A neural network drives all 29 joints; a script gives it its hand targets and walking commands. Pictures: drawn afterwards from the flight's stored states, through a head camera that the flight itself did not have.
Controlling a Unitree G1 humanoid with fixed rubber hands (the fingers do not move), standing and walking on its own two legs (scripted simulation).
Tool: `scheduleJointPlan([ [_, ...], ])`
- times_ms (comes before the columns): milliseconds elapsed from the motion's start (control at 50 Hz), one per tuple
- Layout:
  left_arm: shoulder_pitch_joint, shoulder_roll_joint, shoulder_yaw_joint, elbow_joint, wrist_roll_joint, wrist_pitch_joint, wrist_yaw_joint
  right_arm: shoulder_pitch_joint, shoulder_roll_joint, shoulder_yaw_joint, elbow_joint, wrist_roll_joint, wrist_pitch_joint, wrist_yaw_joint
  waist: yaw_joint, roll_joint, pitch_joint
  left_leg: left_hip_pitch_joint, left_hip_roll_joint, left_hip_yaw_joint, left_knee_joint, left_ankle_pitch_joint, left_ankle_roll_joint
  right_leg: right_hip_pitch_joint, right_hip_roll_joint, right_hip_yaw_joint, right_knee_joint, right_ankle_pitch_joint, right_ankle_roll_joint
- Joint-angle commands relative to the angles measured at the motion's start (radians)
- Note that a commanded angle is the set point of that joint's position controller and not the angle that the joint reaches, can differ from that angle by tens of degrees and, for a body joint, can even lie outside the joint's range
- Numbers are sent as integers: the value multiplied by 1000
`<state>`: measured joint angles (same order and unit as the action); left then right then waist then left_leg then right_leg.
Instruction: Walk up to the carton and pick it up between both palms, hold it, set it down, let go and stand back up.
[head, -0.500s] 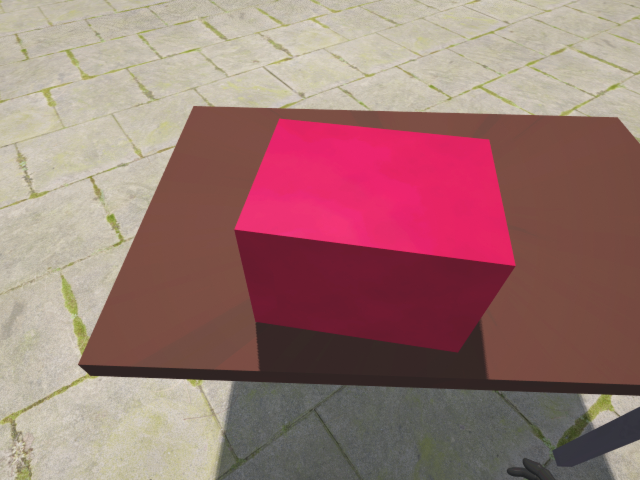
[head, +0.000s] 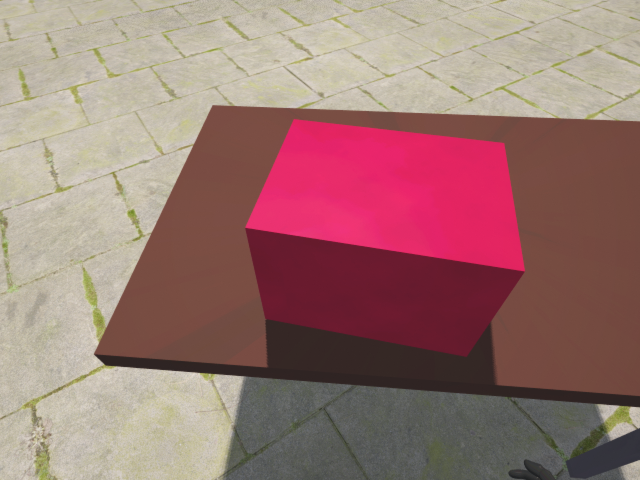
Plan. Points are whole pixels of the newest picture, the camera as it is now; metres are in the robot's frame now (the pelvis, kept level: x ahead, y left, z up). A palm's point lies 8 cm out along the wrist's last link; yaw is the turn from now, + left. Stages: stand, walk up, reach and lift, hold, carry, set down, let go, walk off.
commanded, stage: walk up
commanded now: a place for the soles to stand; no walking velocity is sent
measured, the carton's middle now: (378, 235) +0.45 -0.05 +0.03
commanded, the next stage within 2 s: reach and lift in 0.70 s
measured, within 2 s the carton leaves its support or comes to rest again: neither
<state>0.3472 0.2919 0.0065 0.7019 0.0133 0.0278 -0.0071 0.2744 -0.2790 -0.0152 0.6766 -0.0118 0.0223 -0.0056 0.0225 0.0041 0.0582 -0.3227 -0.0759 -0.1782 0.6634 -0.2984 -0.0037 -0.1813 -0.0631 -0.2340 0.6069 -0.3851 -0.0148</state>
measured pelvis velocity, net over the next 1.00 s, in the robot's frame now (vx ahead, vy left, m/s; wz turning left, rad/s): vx -0.02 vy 0.00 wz -0.08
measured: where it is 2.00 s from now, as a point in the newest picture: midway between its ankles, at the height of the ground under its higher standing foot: outside the picture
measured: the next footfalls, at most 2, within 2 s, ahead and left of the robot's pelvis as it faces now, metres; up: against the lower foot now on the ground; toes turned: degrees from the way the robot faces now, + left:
none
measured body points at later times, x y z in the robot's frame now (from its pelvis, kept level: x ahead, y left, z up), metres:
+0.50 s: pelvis -0.01 +0.02 +0.00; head -0.01 +0.02 +0.45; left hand +0.04 +0.29 -0.12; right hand +0.10 -0.25 -0.11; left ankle +0.03 +0.12 -0.72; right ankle -0.03 -0.10 -0.72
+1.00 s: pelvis -0.02 +0.00 +0.00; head +0.00 +0.02 +0.45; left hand +0.19 +0.25 -0.08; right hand +0.14 -0.24 -0.09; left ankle +0.04 +0.12 -0.72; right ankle -0.03 -0.10 -0.72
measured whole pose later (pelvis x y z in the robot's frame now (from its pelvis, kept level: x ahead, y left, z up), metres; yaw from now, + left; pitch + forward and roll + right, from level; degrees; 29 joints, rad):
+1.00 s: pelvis -0.02 +0.00 +0.00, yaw -4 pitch -3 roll +0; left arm 0.07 0.29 0.08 0.46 0.00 0.37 0.03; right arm 0.01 -0.20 0.00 0.91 0.00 -0.16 0.06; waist 0.01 -0.05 0.11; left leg -0.30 0.03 0.00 0.61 -0.25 -0.02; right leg -0.21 0.00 -0.09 0.61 -0.34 -0.03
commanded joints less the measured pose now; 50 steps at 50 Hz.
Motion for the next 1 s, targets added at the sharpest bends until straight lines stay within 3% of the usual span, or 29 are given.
scheduleJointPlan([
  [0, 5, 200, 63, -107, -4, -12, 12, -13, -129, -49, -94, 2, -17, 1, -7, -56, -56, 20, 57, -10, 5, 310, 43, -1, -204, 152, -147, 288, -108],
  [40, -8, 186, 59, -114, -7, -4, 11, -13, -141, -54, -89, 7, -18, 2, -13, -49, -47, 30, 63, -38, -25, 315, 50, -30, -176, 141, -137, 196, -91],
  [100, -3, 164, 55, -115, -9, 3, 10, -14, -165, -60, -72, 11, -19, 0, -13, 7, -31, -22, 81, -115, -111, 277, 75, -7, -111, 129, -79, 98, -55],
  [160, 40, 136, 53, -103, -11, 3, 9, -36, -179, -61, -66, 11, -18, -5, 1, 68, -28, -118, 125, -262, -241, 117, 121, 61, -30, 147, -34, -4, -17],
  [180, 53, 133, 55, -98, -10, -1, 11, -45, -176, -59, -64, 10, -17, -6, 5, 76, -21, -136, 127, -278, -264, 77, 125, 72, -20, 156, -47, -23, -14],
  [240, 81, 146, 58, -84, -7, -22, 12, -75, -150, -48, -60, 7, -11, -6, 19, 66, -23, -114, 92, -197, -230, 88, 86, 73, -60, 185, -138, 21, -33],
  [300, 49, 180, 67, -87, 1, -36, 14, -43, -125, -43, -48, 4, -14, 4, -6, 2, -48, -33, 42, -75, -112, 194, 49, 37, -146, 216, -196, 90, -73],
  [340, 28, 189, 68, -92, 2, -35, 15, -33, -123, -45, -48, -1, -17, 9, -17, -25, -51, 19, 42, -37, -74, 215, 40, -13, -189, 214, -214, 101, -95],
  [400, 10, 183, 67, -99, -3, -23, 14, -23, -134, -52, -48, 4, -21, 11, -23, -41, -25, 22, 54, -59, -93, 217, 46, -52, -160, 180, -192, 53, -82],
  [440, 19, 168, 63, -96, -7, -17, 12, -24, -147, -55, -44, 7, -22, 9, -19, -12, -11, -8, 69, -104, -143, 191, 56, -43, -120, 164, -156, 24, -61],
  [500, 67, 141, 59, -80, -11, -12, 11, -35, -160, -55, -39, 10, -20, 1, 0, 51, -11, -98, 105, -221, -254, 54, 84, 33, -48, 163, -100, -9, -28],
  [540, 92, 137, 60, -68, -8, -17, 13, -44, -151, -50, -34, 10, -17, -3, 8, 64, -11, -126, 105, -234, -284, 8, 85, 68, -39, 175, -113, -10, -23],
  [600, 95, 158, 57, -65, -5, -31, 17, -62, -135, -45, -34, 12, -14, -3, 10, 68, -8, -136, 77, -167, -237, 113, 61, 82, -77, 203, -147, 90, -42],
  [660, 84, 166, 55, -67, -2, -38, 17, -21, -131, -45, -25, 7, -19, 0, -7, 8, -52, -46, 67, -116, -165, 232, 52, 64, -104, 198, -154, 164, -57],
  [680, 93, 170, 57, -68, -3, -37, 20, -29, -139, -47, -28, 5, -18, 0, -4, 33, -54, -44, 57, -111, -144, 226, 49, 48, -116, 207, -163, 155, -66],
  [700, -581, 259, 73, -276, -57, 105, 47, -546, -16, -131, 121, -126, -160, 17, -31, 11, -100, -163, 113, 161, -120, -103, -30, -216, 5, 161, -11, -149, -22],
  [720, -499, 212, 60, -276, -34, 177, 72, -453, -59, -155, 197, -150, -200, 47, -59, 16, -44, -208, 121, 172, -110, -229, -10, -202, -2, 158, 19, -179, -16],
  [760, -447, 190, 51, -277, -60, 240, 64, -397, -61, -148, 204, -138, -207, 55, -76, -76, -111, -128, 109, 186, -49, -143, 2, -193, -17, 160, 41, -134, -10],
  [800, -396, 179, 55, -334, -61, 291, 65, -317, -61, -116, 203, -89, -210, 46, -66, -40, -163, 29, 115, 164, -40, -62, -1, -226, -32, 178, -1, -23, -11],
  [820, -365, 175, 73, -371, -50, 307, 68, -306, -74, -99, 204, -64, -220, 51, -41, 1, -194, 65, 112, 172, -66, -20, -7, -192, -11, 171, -28, 4, -15],
  [840, -288, 151, 71, -368, -45, 321, 70, -276, -94, -90, 207, -40, -228, 54, -41, 12, -214, 116, 114, 175, -81, 77, -15, -150, 14, 156, -51, 96, -13],
  [880, -170, 138, 102, -342, -22, 336, 59, -247, -137, -66, 212, 4, -230, 60, -12, 13, -250, 201, 103, 182, -120, 268, -30, -44, 61, 136, -94, 216, -4],
  [900, -144, 148, 117, -337, -21, 340, 53, -251, -138, -49, 171, 26, -227, 61, 11, 6, -240, 216, 86, 198, -139, 293, -28, -5, 71, 140, -125, 226, 1],
  [920, -110, 146, 127, -281, -4, 352, 45, -254, -149, -45, 172, 29, -216, 53, 9, -21, -182, 217, 68, 208, -152, 350, -25, 19, 80, 137, -152, 289, 10],
  [940, -119, 151, 155, -275, 2, 357, 37, -266, -146, -26, 135, 39, -207, 46, 29, -26, -186, 219, 50, 221, -163, 350, -24, 44, 79, 147, -168, 308, 20],
  [980, -189, 177, 174, -228, 10, 369, 28, -323, -106, -13, 64, 24, -176, 25, 46, -53, -70, 147, 24, 247, -205, 180, -1, 23, 57, 185, -218, 188, 29],
])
